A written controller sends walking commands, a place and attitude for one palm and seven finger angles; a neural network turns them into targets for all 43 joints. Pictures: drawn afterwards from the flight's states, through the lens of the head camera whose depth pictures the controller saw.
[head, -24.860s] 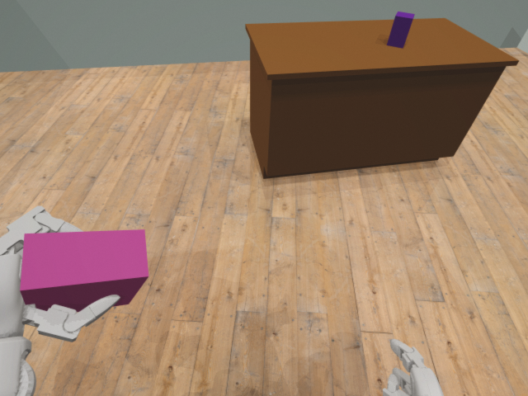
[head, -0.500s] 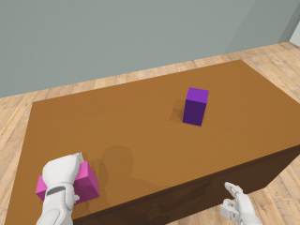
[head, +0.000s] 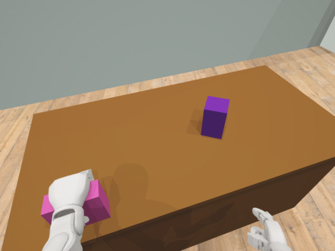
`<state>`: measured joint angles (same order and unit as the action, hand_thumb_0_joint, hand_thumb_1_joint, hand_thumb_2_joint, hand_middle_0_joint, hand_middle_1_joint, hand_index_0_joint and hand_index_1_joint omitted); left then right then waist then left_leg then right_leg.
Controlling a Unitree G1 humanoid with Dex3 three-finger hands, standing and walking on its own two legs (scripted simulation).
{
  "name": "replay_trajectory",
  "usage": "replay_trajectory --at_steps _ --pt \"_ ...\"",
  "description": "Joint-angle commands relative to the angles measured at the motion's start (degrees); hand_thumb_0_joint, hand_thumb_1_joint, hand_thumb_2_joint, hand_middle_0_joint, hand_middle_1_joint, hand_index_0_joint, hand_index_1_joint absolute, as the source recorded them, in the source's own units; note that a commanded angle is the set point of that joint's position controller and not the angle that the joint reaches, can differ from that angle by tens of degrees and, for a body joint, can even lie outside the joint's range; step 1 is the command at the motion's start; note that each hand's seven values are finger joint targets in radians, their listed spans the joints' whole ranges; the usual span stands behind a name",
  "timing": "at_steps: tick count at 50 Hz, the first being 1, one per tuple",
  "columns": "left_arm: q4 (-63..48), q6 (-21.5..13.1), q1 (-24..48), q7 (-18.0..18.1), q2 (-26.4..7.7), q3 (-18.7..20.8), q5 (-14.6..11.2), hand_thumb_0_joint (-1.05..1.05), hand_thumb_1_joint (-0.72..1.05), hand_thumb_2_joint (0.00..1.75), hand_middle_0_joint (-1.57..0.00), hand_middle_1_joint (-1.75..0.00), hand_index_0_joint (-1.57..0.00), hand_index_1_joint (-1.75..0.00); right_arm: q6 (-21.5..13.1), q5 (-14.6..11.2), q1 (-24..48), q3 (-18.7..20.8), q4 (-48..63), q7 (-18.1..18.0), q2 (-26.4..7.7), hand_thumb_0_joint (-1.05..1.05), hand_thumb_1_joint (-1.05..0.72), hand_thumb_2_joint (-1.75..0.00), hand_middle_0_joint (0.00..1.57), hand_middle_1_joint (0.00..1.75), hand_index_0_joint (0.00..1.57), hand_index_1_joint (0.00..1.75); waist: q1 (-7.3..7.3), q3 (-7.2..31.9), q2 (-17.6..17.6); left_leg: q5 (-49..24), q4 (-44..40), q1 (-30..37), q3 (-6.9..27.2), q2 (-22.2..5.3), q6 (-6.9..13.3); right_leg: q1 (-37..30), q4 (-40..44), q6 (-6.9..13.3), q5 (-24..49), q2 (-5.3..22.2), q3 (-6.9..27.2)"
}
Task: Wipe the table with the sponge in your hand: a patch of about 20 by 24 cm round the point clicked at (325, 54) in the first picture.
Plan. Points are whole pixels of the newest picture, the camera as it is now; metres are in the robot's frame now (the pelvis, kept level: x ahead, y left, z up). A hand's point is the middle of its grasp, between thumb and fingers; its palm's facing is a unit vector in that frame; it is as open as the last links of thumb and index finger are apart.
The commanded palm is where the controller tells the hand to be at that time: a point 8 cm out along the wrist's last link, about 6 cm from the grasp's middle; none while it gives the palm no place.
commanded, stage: wipe forward along the first lane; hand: left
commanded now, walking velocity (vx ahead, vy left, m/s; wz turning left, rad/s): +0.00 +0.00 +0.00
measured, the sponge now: (81, 210) +0.21 +0.28 -0.06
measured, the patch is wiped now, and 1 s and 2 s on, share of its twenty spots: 0.05 0.20 0.30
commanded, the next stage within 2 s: slide across to the middle lane in 1.72 s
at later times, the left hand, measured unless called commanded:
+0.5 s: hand (78, 188) +0.26 +0.29 -0.02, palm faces -0.12 -0.04 -0.99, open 9.6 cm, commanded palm +0.23 +0.30 +0.01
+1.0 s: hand (75, 169) +0.31 +0.33 -0.02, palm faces -0.14 +0.01 -0.99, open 9.7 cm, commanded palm +0.29 +0.32 +0.01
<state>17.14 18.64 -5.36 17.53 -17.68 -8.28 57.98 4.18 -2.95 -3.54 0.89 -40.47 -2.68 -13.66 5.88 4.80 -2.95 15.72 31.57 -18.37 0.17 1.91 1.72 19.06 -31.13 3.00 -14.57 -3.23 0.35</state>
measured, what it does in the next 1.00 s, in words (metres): stands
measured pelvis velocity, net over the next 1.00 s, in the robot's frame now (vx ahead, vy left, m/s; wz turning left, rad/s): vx -0.03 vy -0.01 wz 0.01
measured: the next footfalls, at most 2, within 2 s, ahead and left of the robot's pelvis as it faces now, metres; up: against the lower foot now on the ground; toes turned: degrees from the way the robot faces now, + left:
none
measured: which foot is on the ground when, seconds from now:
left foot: down 0.00-1.00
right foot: down 0.00-1.00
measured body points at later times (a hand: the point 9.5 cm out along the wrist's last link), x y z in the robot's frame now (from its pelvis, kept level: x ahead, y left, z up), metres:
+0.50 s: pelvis -0.01 -0.01 -0.01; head +0.00 -0.03 +0.44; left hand +0.26 +0.29 +0.03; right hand +0.18 -0.24 -0.12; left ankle +0.01 +0.10 -0.73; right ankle +0.02 -0.09 -0.73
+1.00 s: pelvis -0.03 -0.01 -0.02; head +0.02 -0.02 +0.43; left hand +0.31 +0.32 +0.04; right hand +0.11 -0.27 -0.15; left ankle +0.01 +0.10 -0.73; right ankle +0.02 -0.09 -0.73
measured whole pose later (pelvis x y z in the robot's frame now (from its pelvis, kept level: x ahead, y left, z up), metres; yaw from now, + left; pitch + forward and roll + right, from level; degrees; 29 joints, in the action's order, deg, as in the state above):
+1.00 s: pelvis -0.03 -0.01 -0.02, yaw +1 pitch +11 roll -1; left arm 48.9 8.4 23.1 17.0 -28.1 0.5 58.4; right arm 4.7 -4.3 -10.9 1.0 -41.3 -4.7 -15.7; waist 0.6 7.3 -2.5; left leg 17.2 42.2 -36.5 1.7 0.9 1.2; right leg 36.1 -39.7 3.8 -15.2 -4.3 -1.7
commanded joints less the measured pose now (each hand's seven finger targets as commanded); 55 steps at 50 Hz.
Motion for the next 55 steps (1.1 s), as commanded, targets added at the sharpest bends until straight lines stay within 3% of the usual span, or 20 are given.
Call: replay_trajectory --at_steps 1,5,7,10,12,13,17,18,21,22,24,27,28,33,38,42,45,47,49,55 --pt "-6.0 0.2 10.2 1.0 -6.9 2.7 0.7 0.0 0.1 1.3 -1.2 -1.6 -1.2 -1.6 -2.6 -0.2 10.6 1.9 9.7 -0.8 -6.6 0.0 -0.9 -0.9 0.2 0.3 0.2 0.3 -0.43 6.8 4.3 -7.2 -3.5 2.3 4.3 0.5 0.5 -2.2 5.9 2.1 6.9 1.3 6.6" --pt "-4.3 -0.2 8.3 0.8 -7.3 3.7 0.5 0.0 0.1 1.3 -1.2 -1.6 -1.2 -1.6 -2.6 -0.2 10.2 2.0 10.0 -0.9 -6.7 0.0 -0.9 -0.9 0.2 0.3 0.2 0.3 -0.04 7.2 5.0 -6.5 -3.1 1.3 3.9 0.7 0.6 -2.3 5.9 2.0 6.5 1.3 6.9" --pt "-2.4 -0.3 10.7 1.1 -11.0 6.9 0.5 0.0 0.1 1.3 -1.2 -1.6 -1.2 -1.6 -2.3 -0.1 9.6 2.1 9.0 -1.3 -7.4 0.0 -0.9 -0.9 0.2 0.3 0.2 0.3 -0.27 6.5 5.9 -5.1 -3.0 0.5 4.0 0.8 0.6 -1.8 6.4 2.1 5.1 1.2 8.0" --pt "0.5 -0.6 16.9 0.8 -9.9 4.6 1.1 0.0 0.1 1.3 -1.2 -1.6 -1.2 -1.6 -2.2 -0.4 9.1 1.7 8.9 -1.9 -7.1 0.0 -0.9 -0.9 0.2 0.3 0.2 0.3 -1.82 4.7 6.6 -2.5 -2.9 -1.1 3.5 0.9 0.8 0.5 6.7 1.6 1.8 1.4 7.2" --pt "2.8 -1.0 16.2 1.0 -14.2 8.7 1.4 0.0 0.1 1.3 -1.2 -1.6 -1.2 -1.6 -2.0 -0.3 8.5 2.0 8.1 -2.2 -7.8 0.0 -0.9 -0.9 0.2 0.3 0.2 0.3 -0.91 4.8 5.8 -2.0 -2.6 -1.7 3.7 1.2 0.7 0.4 6.9 2.0 0.6 1.2 8.1" --pt "3.6 -1.3 18.0 0.7 -11.2 5.7 1.4 0.0 0.1 1.3 -1.2 -1.6 -1.2 -1.6 -2.0 -0.4 7.9 1.7 8.5 -2.3 -7.2 0.0 -0.9 -0.9 0.2 0.3 0.2 0.3 -1.66 6.3 6.1 -1.9 -2.3 -2.1 2.9 1.1 0.9 -0.1 6.1 1.5 1.4 1.6 7.0" --pt "7.6 -2.2 18.8 0.6 -13.6 8.1 1.6 0.0 0.1 1.3 -1.2 -1.6 -1.2 -1.6 -1.9 -0.5 6.6 2.1 7.8 -2.5 -8.0 0.0 -0.9 -0.9 0.2 0.3 0.2 0.3 -1.45 7.6 6.0 -1.8 -1.6 -3.7 3.2 1.2 0.6 0.8 5.4 1.8 1.5 1.3 7.7" --pt "8.3 -2.3 18.7 0.3 -11.0 5.8 1.4 0.0 0.1 1.3 -1.2 -1.6 -1.2 -1.6 -1.8 -0.7 6.3 2.0 8.4 -2.5 -7.5 0.0 -0.9 -0.9 0.2 0.3 0.2 0.3 -1.76 8.2 5.3 -2.3 -1.2 -4.0 2.6 1.2 0.8 0.5 4.8 1.5 2.7 1.6 6.6" --pt "11.0 -3.0 20.9 0.0 -11.5 5.8 1.2 0.0 0.1 1.3 -1.2 -1.6 -1.2 -1.6 -1.7 -0.7 5.1 2.0 8.1 -2.5 -8.0 0.0 -0.9 -0.9 0.2 0.3 0.2 0.3 -2.67 8.5 7.0 -2.1 -0.2 -5.7 2.6 1.0 0.8 1.6 4.2 1.3 4.0 1.7 6.8" --pt "12.1 -3.2 20.6 0.3 -15.0 9.2 1.3 0.0 0.1 1.3 -1.2 -1.6 -1.2 -1.6 -1.6 -0.6 4.5 2.4 7.6 -2.6 -8.5 0.0 -0.9 -0.9 0.2 0.3 0.2 0.3 -2.39 8.4 7.4 -1.6 0.1 -6.5 2.9 1.1 0.8 1.5 4.3 1.4 3.1 1.4 7.6" --pt "13.5 -3.9 21.6 0.1 -12.9 7.2 1.2 0.0 0.1 1.3 -1.2 -1.6 -1.2 -1.6 -1.7 -0.7 3.7 2.2 8.2 -2.6 -8.2 0.0 -0.9 -0.9 0.2 0.3 0.2 0.3 -3.04 8.1 9.5 -0.9 0.6 -8.1 2.6 1.0 1.0 2.1 3.8 1.0 3.1 1.7 6.7" --pt "16.1 -5.1 22.0 0.7 -18.1 12.0 1.4 0.0 0.1 1.3 -1.2 -1.6 -1.2 -1.6 -1.6 -0.6 2.2 2.6 7.3 -2.7 -9.2 0.0 -0.9 -0.9 0.2 0.3 0.2 0.3 -2.8 9.1 10.0 -0.8 1.7 -10.3 2.7 1.0 1.0 1.8 3.1 1.1 4.1 1.6 8.1" --pt "16.6 -5.4 22.0 0.6 -15.5 9.6 1.3 0.0 0.1 1.3 -1.2 -1.6 -1.2 -1.6 -1.6 -0.7 1.9 2.5 7.8 -2.8 -8.6 0.0 -0.9 -0.9 0.2 0.3 0.2 0.3 -3.2 9.6 9.8 -0.5 2.1 -11.1 2.1 1.0 1.2 1.5 2.8 0.6 4.3 2.0 7.5" --pt "20.2 -6.0 26.2 1.2 -16.2 9.0 2.0 0.0 0.1 1.3 -1.2 -1.6 -1.2 -1.6 -1.7 -1.0 0.4 2.7 7.5 -2.5 -9.0 0.0 -0.9 -0.9 0.2 0.3 0.2 0.3 -4.01 8.1 6.1 2.5 2.9 -13.0 1.9 0.7 1.2 5.5 2.6 0.7 -1.6 2.1 6.7" --pt "23.6 -6.7 33.0 1.3 -19.1 9.8 1.4 0.0 0.1 1.3 -1.2 -1.6 -1.2 -1.6 -1.6 -1.2 -1.1 2.6 7.2 -2.9 -9.4 0.0 -0.9 -0.9 0.2 0.3 0.2 0.3 -5.43 9.1 8.1 5.7 3.8 -15.3 1.9 0.4 1.4 7.0 2.9 0.1 -7.3 2.3 6.4" --pt "26.8 -7.8 34.1 1.3 -22.8 12.9 1.0 0.0 0.1 1.3 -1.2 -1.6 -1.2 -1.6 -1.7 -1.2 -2.3 2.7 6.5 -3.1 -9.9 0.0 -0.9 -0.9 0.2 0.3 0.2 0.3 -5.27 10.9 8.8 5.5 4.8 -17.1 1.8 0.4 1.5 6.1 2.5 0.0 -6.3 2.3 7.2" --pt "28.6 -8.6 38.2 0.9 -20.7 9.6 1.6 0.0 0.1 1.3 -1.2 -1.6 -1.2 -1.6 -1.8 -1.4 -3.2 2.4 6.7 -2.8 -9.6 0.0 -0.9 -0.9 0.2 0.3 0.2 0.3 -6.5 10.2 6.7 6.0 5.3 -17.8 1.7 0.1 1.5 7.8 1.9 -0.1 -6.4 2.6 6.5" --pt "30.2 -9.0 39.0 0.8 -23.5 11.9 1.8 0.0 0.1 1.3 -1.2 -1.6 -1.2 -1.6 -1.6 -1.3 -3.8 2.5 6.3 -2.7 -10.0 0.0 -0.9 -0.9 0.2 0.3 0.2 0.3 -6.18 10.7 6.4 5.8 5.6 -18.1 1.8 0.1 1.6 7.7 1.8 0.1 -6.2 2.3 6.6" --pt "30.9 -9.7 39.4 0.8 -22.2 10.6 2.1 0.0 0.1 1.3 -1.2 -1.6 -1.2 -1.6 -1.5 -1.3 -4.6 2.6 6.6 -2.6 -9.7 0.0 -0.9 -0.9 0.2 0.3 0.2 0.3 -6.22 12.4 5.7 4.6 6.0 -17.9 1.7 0.0 1.6 7.5 0.9 0.1 -4.1 2.4 5.9" --pt "33.9 -11.2 42.8 1.5 -21.6 10.1 2.5 0.0 0.1 1.3 -1.2 -1.6 -1.2 -1.6 -1.3 -1.2 -6.3 2.8 5.9 -2.2 -10.0 0.0 -0.9 -0.9 0.2 0.3 0.2 0.3 -7.55 12.4 8.3 4.1 6.8 -18.2 2.0 -0.6 1.7 10.3 0.1 -0.1 -2.9 2.0 4.5"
